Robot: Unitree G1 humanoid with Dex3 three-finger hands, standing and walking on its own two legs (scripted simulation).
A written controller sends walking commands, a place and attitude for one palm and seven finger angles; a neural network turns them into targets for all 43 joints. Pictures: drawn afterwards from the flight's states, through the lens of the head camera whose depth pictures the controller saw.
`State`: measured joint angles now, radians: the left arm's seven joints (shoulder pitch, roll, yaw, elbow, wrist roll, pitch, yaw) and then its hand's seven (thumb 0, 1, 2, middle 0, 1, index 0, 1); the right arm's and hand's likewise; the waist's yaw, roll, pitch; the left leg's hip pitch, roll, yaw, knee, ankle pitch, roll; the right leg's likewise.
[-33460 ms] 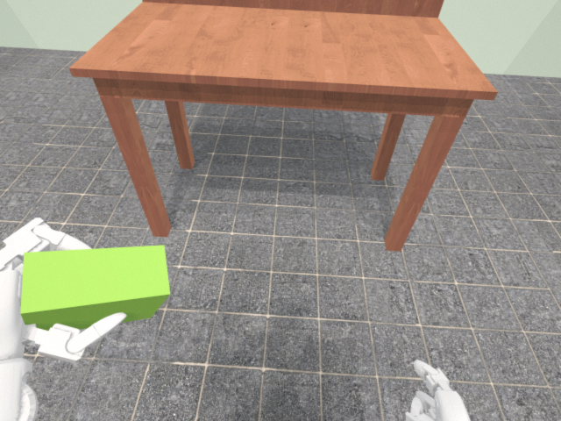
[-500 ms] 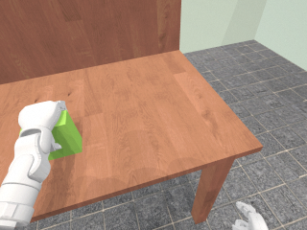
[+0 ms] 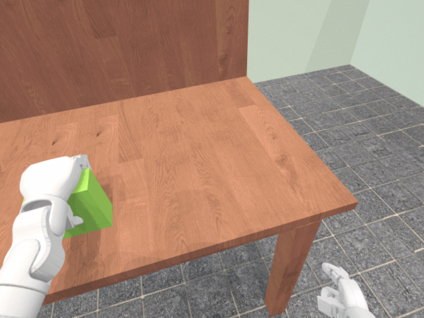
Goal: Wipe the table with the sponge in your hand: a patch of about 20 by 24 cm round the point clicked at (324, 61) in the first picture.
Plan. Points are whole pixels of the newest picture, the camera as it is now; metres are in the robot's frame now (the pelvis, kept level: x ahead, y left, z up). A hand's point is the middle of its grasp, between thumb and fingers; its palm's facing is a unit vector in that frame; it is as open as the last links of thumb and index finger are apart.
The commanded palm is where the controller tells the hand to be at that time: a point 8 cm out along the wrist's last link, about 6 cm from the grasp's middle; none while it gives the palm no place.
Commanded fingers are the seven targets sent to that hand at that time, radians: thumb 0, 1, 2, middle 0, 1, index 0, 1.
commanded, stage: wipe back along the first lane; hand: left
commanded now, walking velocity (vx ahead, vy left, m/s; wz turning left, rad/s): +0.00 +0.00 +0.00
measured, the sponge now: (78, 211) +0.28 +0.31 +0.07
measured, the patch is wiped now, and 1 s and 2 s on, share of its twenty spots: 0.95 0.95 0.95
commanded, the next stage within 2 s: lift the sponge slowly off the table in 0.64 s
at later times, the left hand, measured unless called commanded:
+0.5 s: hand (67, 210) +0.25 +0.29 +0.12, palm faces +0.10 -0.06 -0.99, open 9.7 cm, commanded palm +0.20 +0.27 +0.16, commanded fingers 0.00 0.10 1.30 -1.20 -1.60 -1.20 -1.60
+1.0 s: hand (67, 223) +0.22 +0.27 +0.12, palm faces +0.12 -0.09 -0.99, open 9.7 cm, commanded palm +0.18 +0.27 +0.18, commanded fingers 0.00 0.10 1.30 -1.20 -1.60 -1.20 -1.60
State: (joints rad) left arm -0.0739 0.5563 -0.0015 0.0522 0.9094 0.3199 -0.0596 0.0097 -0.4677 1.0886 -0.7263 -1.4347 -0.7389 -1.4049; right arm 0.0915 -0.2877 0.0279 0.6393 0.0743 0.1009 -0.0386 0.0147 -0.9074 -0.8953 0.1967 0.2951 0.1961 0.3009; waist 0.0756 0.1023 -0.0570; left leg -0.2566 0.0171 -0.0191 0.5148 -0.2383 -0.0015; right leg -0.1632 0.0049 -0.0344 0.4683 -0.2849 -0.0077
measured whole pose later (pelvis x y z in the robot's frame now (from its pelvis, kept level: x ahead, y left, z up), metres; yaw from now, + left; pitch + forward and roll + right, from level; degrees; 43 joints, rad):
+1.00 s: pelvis -0.01 +0.00 +0.00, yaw +0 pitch -3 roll -1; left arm 0.17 0.52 -0.04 -0.30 0.89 0.46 -0.05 0.02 -0.46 1.08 -0.72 -1.44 -0.73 -1.41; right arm 0.05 -0.26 0.06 0.63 0.06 0.07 -0.03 0.02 -0.91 -0.90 0.20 0.30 0.19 0.30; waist 0.11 0.11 -0.06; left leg -0.25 0.02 -0.01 0.55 -0.25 -0.01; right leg -0.17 0.01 -0.03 0.52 -0.31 -0.01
